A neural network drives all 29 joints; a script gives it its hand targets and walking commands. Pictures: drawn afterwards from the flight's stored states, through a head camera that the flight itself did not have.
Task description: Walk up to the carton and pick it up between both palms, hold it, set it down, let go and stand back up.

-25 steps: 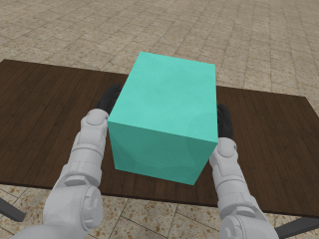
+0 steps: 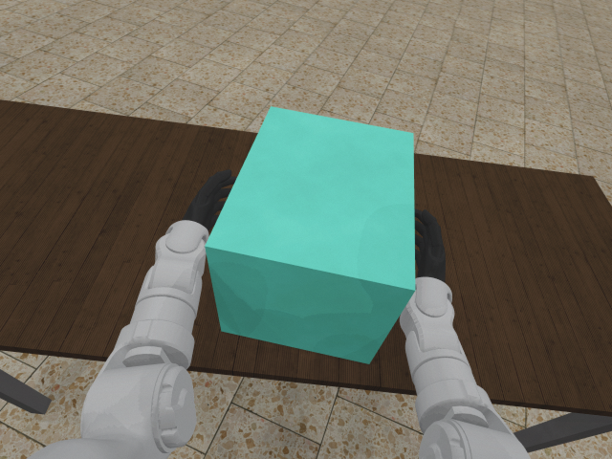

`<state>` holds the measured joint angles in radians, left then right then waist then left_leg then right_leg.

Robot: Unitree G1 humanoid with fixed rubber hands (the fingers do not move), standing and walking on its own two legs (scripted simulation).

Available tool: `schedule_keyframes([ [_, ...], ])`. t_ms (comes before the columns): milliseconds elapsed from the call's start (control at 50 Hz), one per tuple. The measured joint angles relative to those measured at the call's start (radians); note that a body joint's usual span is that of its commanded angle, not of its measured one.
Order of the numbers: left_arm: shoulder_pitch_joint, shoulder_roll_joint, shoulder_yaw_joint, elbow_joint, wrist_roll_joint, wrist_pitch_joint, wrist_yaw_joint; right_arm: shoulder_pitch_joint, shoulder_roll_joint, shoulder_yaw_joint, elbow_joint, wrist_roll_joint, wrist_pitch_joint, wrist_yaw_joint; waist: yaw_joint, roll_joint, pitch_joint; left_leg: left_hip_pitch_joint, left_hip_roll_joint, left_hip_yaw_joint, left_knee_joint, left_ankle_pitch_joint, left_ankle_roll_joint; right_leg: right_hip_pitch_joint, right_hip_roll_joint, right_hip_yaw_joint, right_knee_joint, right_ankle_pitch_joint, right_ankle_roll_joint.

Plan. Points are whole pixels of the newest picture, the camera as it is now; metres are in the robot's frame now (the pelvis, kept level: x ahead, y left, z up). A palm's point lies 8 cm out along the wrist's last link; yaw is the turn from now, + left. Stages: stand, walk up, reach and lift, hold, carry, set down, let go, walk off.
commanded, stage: set down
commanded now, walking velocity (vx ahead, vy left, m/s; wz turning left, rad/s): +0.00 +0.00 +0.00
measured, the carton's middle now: (318, 231) +0.42 -0.03 +0.03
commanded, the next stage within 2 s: none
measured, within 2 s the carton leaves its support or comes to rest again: neither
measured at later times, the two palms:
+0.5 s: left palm (201, 222) +0.41 +0.14 +0.06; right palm (426, 273) +0.34 -0.18 +0.04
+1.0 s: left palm (200, 234) +0.40 +0.14 +0.04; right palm (426, 283) +0.33 -0.18 +0.03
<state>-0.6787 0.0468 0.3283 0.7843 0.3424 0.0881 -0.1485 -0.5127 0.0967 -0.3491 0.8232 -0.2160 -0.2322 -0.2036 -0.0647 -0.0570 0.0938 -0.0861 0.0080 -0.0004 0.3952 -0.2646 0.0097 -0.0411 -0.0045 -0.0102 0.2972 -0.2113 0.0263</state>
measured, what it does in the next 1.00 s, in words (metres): stands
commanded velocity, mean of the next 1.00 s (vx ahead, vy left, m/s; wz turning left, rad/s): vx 0.00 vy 0.00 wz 0.00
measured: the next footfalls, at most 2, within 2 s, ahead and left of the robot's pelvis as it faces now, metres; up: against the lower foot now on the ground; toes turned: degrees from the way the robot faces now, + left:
none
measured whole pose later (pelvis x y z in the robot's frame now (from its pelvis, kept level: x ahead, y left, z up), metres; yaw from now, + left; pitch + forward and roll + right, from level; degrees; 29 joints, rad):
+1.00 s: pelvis -0.02 +0.00 +0.00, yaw +0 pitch +7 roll -2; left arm -0.74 0.10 0.21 0.95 0.11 -0.06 -0.01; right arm -0.58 0.05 -0.32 0.95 -0.01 -0.32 -0.22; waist -0.06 -0.06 -0.01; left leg -0.34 0.01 0.00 0.41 -0.21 0.01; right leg -0.28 0.00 -0.01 0.30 -0.14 0.03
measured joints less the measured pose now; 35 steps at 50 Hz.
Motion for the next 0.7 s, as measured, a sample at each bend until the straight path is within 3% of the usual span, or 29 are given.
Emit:
schedule_keyframes([
  [400,-0.011,0.002,0.0,0.032,-0.004,-0.092,0.023,-0.019,0.002,-0.041,0.071,-0.007,-0.121,-0.004,0.0,0.0,0.0,-0.041,0.0,0.0,0.0,0.006,0.0,-0.041,0.0,0.0,0.0,0.006,0.0],
  [560,-0.045,0.015,-0.002,0.083,-0.122,-0.116,0.091,-0.067,-0.014,-0.041,0.127,0.087,-0.119,-0.006,0.0,0.0,0.001,-0.088,0.0,0.0,0.0,0.023,0.0,-0.088,0.0,0.0,0.0,0.023,0.0],
  [700,-0.076,0.043,-0.048,0.139,-0.186,-0.123,0.114,-0.089,-0.019,-0.037,0.127,0.124,-0.097,-0.013,0.0,0.0,-0.015,-0.162,0.0,0.0,0.002,0.043,0.0,-0.161,0.0,0.0,0.0,0.045,0.0],
])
